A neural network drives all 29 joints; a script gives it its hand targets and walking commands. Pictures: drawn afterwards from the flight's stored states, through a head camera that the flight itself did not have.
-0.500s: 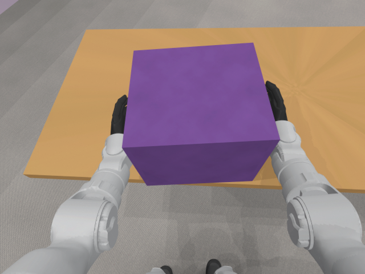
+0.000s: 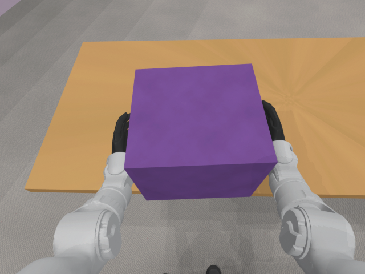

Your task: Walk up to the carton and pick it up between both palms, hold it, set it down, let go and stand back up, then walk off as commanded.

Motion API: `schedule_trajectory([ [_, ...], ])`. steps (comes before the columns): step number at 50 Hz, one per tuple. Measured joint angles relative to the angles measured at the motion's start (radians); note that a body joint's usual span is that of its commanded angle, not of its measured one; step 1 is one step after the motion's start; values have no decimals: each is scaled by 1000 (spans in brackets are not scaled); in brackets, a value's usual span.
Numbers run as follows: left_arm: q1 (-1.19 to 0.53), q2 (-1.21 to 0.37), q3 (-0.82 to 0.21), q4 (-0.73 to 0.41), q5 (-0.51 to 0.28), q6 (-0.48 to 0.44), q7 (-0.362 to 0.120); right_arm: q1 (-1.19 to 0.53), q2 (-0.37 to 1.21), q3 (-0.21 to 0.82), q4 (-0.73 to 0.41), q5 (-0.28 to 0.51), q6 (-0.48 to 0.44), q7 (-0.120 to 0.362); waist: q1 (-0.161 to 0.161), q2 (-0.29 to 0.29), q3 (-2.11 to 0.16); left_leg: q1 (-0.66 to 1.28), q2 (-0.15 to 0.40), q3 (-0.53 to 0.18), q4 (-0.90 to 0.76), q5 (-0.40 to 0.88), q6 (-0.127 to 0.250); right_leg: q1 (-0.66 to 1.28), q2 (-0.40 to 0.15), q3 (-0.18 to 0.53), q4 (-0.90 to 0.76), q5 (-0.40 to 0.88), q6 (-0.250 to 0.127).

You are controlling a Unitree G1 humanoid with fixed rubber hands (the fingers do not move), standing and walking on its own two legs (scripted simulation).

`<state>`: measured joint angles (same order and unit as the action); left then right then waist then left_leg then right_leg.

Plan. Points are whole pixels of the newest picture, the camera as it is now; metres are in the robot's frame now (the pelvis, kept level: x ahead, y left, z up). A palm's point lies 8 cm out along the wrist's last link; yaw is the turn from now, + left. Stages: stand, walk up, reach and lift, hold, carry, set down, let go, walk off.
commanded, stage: reach and lift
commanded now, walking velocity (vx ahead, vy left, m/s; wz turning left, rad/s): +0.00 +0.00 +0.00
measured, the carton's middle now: (195, 136) +0.42 +0.00 +0.01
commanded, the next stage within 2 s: none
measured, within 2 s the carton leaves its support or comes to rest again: leaves its support in 1.14 s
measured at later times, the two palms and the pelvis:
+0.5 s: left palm (121, 148) +0.39 +0.17 +0.00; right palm (272, 135) +0.42 -0.18 +0.01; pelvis +0.00 +0.00 +0.00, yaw +0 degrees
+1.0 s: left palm (120, 159) +0.36 +0.17 +0.00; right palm (275, 143) +0.40 -0.18 +0.02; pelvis -0.02 -0.01 +0.00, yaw +1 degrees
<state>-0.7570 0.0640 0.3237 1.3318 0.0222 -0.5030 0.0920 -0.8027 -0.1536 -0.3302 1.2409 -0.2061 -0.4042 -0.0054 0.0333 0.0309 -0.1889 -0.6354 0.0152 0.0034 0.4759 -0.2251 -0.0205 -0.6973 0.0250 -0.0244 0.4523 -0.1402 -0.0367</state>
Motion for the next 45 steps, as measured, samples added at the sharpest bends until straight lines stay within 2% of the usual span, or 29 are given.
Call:
schedule_trajectory([
  [19, 11, -4, 1, -18, 25, -1, 6, 7, -5, 21, 28, 13, -43, -20, 10, -10, 14, 28, 10, 12, -23, 6, -3, 29, 6, -1, -29, 10, -3],
  [31, 37, -7, -22, -38, -2, -44, 1, 23, -9, 81, 23, 29, -101, -56, 2, -8, -20, -14, 7, -3, -32, 28, -7, -6, 0, -21, -37, 24, -8],
  [45, 27, 9, -68, 11, -56, -58, -2, 10, -8, 77, 84, 24, -126, -69, -10, -25, -52, -58, 1, -5, -27, 53, -7, -51, -8, -27, -24, 42, -12],
])
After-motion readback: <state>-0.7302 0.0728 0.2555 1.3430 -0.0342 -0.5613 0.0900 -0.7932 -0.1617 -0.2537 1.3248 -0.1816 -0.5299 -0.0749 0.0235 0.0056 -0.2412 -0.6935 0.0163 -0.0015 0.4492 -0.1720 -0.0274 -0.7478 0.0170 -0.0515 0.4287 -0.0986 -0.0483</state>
